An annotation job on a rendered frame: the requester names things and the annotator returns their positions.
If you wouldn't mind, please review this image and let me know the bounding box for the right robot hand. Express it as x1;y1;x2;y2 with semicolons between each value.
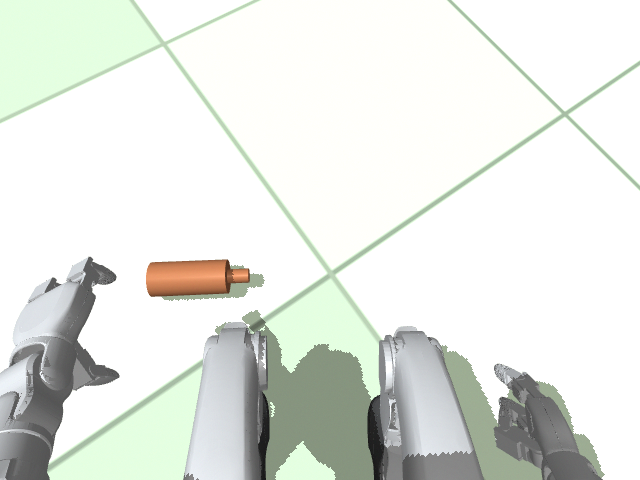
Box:
494;364;580;469

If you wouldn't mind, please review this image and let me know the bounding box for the right robot arm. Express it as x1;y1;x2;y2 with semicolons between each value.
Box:
541;451;603;480

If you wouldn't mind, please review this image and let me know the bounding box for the left robot hand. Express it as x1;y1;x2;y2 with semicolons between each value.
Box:
13;257;120;391

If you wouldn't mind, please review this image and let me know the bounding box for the left robot arm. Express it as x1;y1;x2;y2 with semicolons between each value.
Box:
0;336;77;480

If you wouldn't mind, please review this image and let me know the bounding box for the right robot foot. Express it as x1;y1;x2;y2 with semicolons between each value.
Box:
367;395;384;480

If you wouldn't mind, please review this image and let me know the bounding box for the bottle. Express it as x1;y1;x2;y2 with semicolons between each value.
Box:
146;259;250;297

